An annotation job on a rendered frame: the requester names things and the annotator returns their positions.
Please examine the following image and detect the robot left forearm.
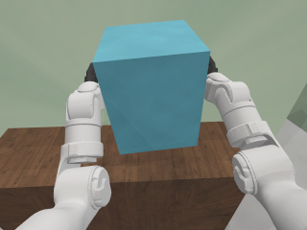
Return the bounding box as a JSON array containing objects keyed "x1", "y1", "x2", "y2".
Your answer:
[{"x1": 54, "y1": 81, "x2": 105, "y2": 203}]

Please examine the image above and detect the robot right upper arm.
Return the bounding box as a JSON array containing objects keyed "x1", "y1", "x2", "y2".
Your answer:
[{"x1": 232, "y1": 145, "x2": 307, "y2": 230}]

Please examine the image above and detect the pedestal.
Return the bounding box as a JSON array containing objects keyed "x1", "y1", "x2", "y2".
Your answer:
[{"x1": 0, "y1": 121, "x2": 246, "y2": 230}]

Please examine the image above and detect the left robot hand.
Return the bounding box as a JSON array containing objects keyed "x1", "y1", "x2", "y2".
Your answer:
[{"x1": 84, "y1": 62, "x2": 98, "y2": 83}]

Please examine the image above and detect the carton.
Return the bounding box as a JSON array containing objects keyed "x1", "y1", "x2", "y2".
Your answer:
[{"x1": 92, "y1": 19, "x2": 211, "y2": 154}]

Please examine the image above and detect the right robot hand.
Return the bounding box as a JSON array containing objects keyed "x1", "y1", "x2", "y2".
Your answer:
[{"x1": 207, "y1": 56, "x2": 218, "y2": 75}]

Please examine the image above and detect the robot right forearm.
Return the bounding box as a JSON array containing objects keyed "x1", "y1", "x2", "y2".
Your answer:
[{"x1": 204, "y1": 72, "x2": 295, "y2": 176}]

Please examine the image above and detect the robot left upper arm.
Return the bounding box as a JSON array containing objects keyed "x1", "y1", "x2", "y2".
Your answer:
[{"x1": 15, "y1": 165, "x2": 111, "y2": 230}]

